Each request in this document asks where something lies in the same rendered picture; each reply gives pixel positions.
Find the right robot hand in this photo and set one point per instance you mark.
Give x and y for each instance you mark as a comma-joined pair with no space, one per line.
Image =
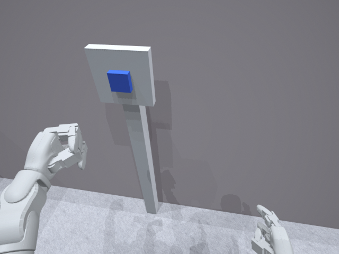
276,238

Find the panel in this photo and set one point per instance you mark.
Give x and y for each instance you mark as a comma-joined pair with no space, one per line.
136,59

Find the robot left forearm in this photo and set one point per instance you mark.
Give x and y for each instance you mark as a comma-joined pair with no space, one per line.
21,203

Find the button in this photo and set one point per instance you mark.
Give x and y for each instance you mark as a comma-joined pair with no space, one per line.
120,81

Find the left robot hand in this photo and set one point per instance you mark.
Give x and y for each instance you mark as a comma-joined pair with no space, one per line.
48,156

